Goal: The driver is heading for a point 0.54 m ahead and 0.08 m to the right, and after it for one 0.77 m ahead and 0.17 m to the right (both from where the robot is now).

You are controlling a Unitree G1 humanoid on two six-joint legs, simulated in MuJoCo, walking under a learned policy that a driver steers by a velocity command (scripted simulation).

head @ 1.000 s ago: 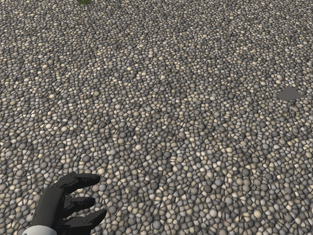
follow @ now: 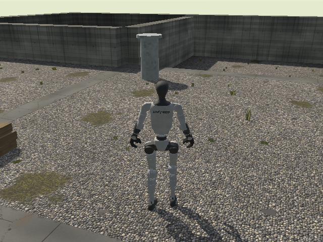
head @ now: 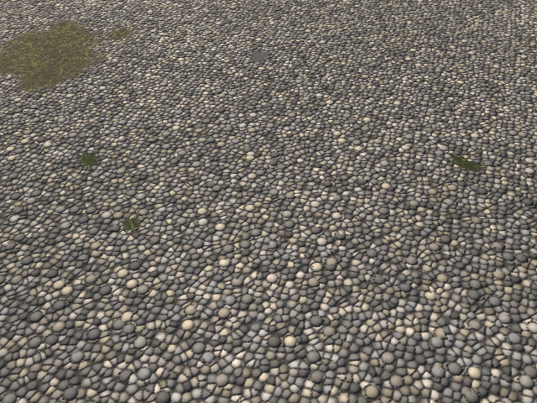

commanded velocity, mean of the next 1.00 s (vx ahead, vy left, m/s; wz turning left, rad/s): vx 0.81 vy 0.00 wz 0.03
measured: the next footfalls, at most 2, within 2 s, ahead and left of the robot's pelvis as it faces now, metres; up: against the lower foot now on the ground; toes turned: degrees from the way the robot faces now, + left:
right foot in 0.04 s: +0.05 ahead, -0.11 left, +0.00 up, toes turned -1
left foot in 0.46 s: +0.50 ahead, -0.08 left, +0.00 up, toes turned -15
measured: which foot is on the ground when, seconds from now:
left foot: down 0.00-0.04, up 0.06-0.44, down 0.46-0.84, up 0.86-1.00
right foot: up 0.00-0.02, down 0.04-0.48, up 0.50-0.82, down 0.84-1.00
